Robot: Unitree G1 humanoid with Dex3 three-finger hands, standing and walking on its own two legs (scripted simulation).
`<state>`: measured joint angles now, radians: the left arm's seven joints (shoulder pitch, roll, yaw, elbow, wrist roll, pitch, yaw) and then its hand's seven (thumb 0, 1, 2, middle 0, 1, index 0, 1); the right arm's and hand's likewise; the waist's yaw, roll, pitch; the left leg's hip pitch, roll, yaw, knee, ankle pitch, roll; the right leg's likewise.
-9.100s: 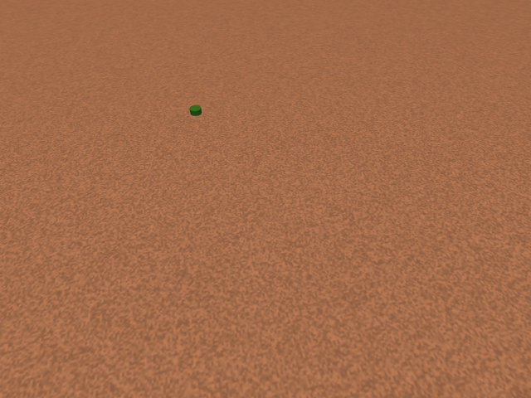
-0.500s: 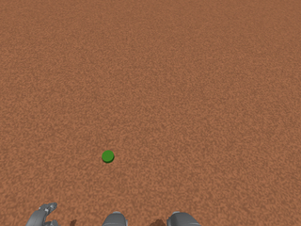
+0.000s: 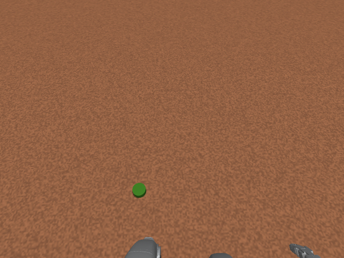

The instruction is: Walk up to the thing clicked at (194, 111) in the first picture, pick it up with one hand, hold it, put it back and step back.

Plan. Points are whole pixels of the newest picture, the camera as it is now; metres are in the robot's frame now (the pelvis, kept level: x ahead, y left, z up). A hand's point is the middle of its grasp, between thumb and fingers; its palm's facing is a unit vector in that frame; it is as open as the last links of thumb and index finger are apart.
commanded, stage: walk up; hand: left
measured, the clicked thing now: (139, 190) +0.53 +0.24 -0.73
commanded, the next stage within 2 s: none
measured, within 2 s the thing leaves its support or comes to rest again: neither
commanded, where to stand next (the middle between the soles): +0.17 -0.01 m, yaw +2 degrees
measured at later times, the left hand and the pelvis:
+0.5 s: hand out of the picture +0.02 +0.23 -0.13, palm faces +0.01 -0.93 -0.37, open 7.4 cm; pelvis +0.00 -0.05 +0.02, yaw -1 degrees
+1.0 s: hand out of the picture +0.08 +0.25 -0.14, palm faces +0.05 -0.93 -0.35, open 7.4 cm; pelvis +0.01 -0.02 +0.01, yaw +1 degrees
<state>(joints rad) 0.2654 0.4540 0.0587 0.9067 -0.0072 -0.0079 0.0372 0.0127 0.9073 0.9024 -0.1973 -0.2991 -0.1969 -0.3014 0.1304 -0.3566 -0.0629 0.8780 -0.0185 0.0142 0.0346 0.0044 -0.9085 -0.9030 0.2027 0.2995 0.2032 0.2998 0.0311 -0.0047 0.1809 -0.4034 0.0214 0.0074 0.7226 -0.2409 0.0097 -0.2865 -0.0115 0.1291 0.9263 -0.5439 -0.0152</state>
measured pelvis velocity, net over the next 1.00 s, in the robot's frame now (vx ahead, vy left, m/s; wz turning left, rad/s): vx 0.01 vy -0.02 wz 0.02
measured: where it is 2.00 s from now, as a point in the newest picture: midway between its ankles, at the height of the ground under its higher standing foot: outside the picture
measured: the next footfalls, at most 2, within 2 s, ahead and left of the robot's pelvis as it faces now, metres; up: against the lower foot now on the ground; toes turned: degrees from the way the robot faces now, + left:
right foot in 0.30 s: +0.01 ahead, -0.13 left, +0.00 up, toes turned -4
left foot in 0.76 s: +0.14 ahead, +0.09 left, +0.00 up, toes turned +3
